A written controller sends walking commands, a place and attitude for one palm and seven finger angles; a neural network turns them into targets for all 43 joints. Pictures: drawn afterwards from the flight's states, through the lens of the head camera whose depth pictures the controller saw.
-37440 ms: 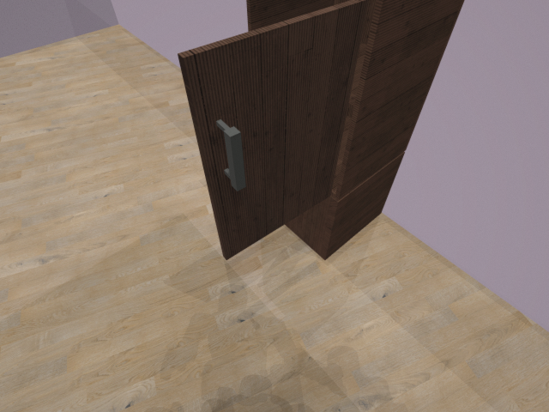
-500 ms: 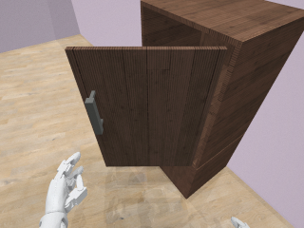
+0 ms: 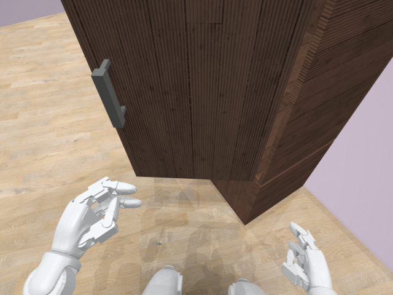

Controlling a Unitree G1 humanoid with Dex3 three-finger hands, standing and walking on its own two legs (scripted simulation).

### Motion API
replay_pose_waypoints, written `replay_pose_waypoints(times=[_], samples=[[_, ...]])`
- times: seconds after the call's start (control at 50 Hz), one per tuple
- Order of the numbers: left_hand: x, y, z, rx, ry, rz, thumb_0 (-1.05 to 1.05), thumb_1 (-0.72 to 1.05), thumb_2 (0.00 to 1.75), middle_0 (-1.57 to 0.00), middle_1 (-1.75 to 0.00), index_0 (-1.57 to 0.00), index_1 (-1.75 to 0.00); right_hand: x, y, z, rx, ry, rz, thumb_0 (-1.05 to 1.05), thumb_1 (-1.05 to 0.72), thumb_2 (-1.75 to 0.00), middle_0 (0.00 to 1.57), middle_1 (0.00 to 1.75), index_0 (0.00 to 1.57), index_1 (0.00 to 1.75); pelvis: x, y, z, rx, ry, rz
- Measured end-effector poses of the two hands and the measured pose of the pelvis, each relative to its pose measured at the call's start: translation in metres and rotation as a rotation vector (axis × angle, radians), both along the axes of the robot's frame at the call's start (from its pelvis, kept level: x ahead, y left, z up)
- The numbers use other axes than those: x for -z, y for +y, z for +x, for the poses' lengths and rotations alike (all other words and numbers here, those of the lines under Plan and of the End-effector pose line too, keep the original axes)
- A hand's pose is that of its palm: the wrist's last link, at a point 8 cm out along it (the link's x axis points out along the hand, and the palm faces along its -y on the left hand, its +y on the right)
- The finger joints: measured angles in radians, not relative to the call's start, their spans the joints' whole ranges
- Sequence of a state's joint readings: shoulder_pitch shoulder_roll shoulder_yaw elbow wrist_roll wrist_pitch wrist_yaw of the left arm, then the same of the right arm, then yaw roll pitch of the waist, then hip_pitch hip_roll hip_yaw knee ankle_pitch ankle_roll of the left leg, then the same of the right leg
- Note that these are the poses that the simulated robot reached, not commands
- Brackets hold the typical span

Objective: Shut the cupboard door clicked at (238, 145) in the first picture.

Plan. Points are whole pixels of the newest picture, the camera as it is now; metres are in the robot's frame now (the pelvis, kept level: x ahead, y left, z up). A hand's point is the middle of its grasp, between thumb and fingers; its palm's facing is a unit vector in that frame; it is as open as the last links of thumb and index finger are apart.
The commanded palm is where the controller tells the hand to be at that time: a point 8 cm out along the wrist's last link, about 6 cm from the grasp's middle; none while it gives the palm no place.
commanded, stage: raise the hand and make a fist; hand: left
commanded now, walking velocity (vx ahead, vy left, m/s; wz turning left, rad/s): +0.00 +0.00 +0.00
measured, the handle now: (112, 94) +0.48 +0.23 +0.14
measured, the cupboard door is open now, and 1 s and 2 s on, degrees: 55 55 55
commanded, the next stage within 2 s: bring the fist close to the handle in 1.22 s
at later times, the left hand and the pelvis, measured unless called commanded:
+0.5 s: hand (72, 208) +0.23 +0.22 +0.12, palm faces +0.06 -1.00 -0.04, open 3.1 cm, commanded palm +0.21 +0.27 +0.12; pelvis +0.02 +0.03 +0.03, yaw -1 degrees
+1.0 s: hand (78, 199) +0.24 +0.21 +0.13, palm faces -0.02 -1.00 -0.02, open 3.1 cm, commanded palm +0.22 +0.27 +0.14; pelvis +0.02 +0.03 +0.05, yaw +0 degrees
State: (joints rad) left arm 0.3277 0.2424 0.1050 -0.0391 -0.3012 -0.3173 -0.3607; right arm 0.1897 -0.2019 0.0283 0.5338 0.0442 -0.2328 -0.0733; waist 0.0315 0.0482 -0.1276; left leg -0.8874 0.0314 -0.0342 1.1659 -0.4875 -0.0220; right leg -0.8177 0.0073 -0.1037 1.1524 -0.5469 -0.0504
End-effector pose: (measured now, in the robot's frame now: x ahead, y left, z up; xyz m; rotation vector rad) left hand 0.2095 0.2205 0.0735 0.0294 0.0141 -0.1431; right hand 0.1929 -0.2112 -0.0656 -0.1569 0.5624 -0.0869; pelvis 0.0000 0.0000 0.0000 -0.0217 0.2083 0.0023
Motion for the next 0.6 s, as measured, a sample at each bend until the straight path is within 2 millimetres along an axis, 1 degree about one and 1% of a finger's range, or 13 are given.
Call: replay_pose_waypoints(times=[0.04,0.08,0.14,0.2,0.22,0.26,0.34,0.38,0.42,0.52,0.56,0.6], samples=[[0.008,0.002,0.006,-0.022,0.125,-0.018,0.01,0.90,0.90,-0.70,-0.85,-0.71,-0.85,-0.002,-0.001,-0.014,0.045,0.045,0.018,0.02,-0.90,-0.90,0.20,0.30,0.21,0.30,-0.008,0.002,0.006,0.012,-0.006,0.012],[0.006,0.011,0.004,-0.106,0.172,-0.027,0.01,0.90,0.90,-0.74,-0.89,-0.74,-0.89,-0.006,-0.004,-0.026,0.082,0.087,0.016,0.02,-0.90,-0.90,0.20,0.30,0.21,0.30,-0.016,0.003,0.012,0.024,-0.014,0.019],[-0.011,0.033,-0.005,-0.244,0.111,0.000,0.01,0.90,0.90,-0.79,-0.95,-0.80,-0.95,-0.010,-0.010,-0.039,0.099,0.139,-0.014,0.02,-0.90,-0.90,0.20,0.30,0.21,0.30,-0.024,0.007,0.019,0.029,-0.019,0.019],[-0.028,0.048,-0.014,-0.295,-0.003,0.043,0.01,0.90,0.90,-0.85,-1.01,-0.85,-1.01,-0.010,-0.015,-0.043,0.071,0.169,-0.058,0.02,-0.90,-0.90,0.20,0.30,0.20,0.30,-0.024,0.011,0.020,0.017,-0.013,0.011],[-0.030,0.049,-0.016,-0.285,-0.032,0.048,0.01,0.90,0.90,-0.86,-1.03,-0.87,-1.03,-0.010,-0.017,-0.042,0.059,0.172,-0.072,0.02,-0.90,-0.90,0.20,0.30,0.20,0.30,-0.023,0.013,0.020,0.012,-0.011,0.007],[-0.029,0.046,-0.017,-0.236,-0.055,0.038,0.01,0.90,0.90,-0.90,-1.07,-0.90,-1.07,-0.009,-0.018,-0.039,0.044,0.167,-0.093,0.02,-0.90,-0.90,0.20,0.30,0.20,0.30,-0.021,0.017,0.017,0.005,-0.009,-0.001],[-0.015,0.032,-0.012,-0.110,0.007,-0.006,0.01,0.90,0.90,-0.97,-1.15,-0.98,-1.15,-0.016,-0.014,-0.028,0.047,0.121,-0.106,0.02,-0.90,-0.90,0.20,0.30,0.20,0.30,-0.021,0.024,0.014,0.005,-0.011,-0.008],[-0.014,0.030,-0.009,-0.086,0.032,-0.008,0.01,0.90,0.90,-1.01,-1.19,-1.02,-1.19,-0.023,-0.009,-0.021,0.052,0.088,-0.103,0.02,-0.90,-0.90,0.20,0.30,0.20,0.30,-0.023,0.026,0.013,0.010,-0.018,-0.008],[-0.021,0.035,-0.006,-0.104,0.020,0.000,0.01,0.90,0.90,-1.05,-1.23,-1.06,-1.23,-0.031,-0.002,-0.014,0.050,0.055,-0.093,0.02,-0.90,-0.90,0.20,0.30,0.20,0.30,-0.026,0.028,0.014,0.012,-0.029,-0.008],[-0.054,0.055,-0.003,-0.211,-0.092,0.010,0.02,0.90,0.90,-1.14,-1.33,-1.15,-1.33,-0.047,0.019,0.000,0.005,-0.007,-0.054,0.02,-0.90,-0.90,0.20,0.30,0.20,0.30,-0.033,0.031,0.017,0.008,-0.059,-0.013],[-0.059,0.057,-0.002,-0.219,-0.103,0.006,0.01,0.90,0.90,-1.18,-1.37,-1.18,-1.37,-0.050,0.026,0.004,-0.019,-0.019,-0.041,0.02,-0.90,-0.90,0.20,0.30,0.20,0.30,-0.035,0.032,0.017,0.003,-0.068,-0.015],[-0.057,0.054,-0.001,-0.196,-0.073,-0.001,0.01,0.90,0.90,-1.21,-1.41,-1.22,-1.40,-0.053,0.032,0.006,-0.038,-0.024,-0.032,0.02,-0.90,-0.90,0.20,0.30,0.20,0.30,-0.038,0.034,0.017,-0.001,-0.078,-0.017]])
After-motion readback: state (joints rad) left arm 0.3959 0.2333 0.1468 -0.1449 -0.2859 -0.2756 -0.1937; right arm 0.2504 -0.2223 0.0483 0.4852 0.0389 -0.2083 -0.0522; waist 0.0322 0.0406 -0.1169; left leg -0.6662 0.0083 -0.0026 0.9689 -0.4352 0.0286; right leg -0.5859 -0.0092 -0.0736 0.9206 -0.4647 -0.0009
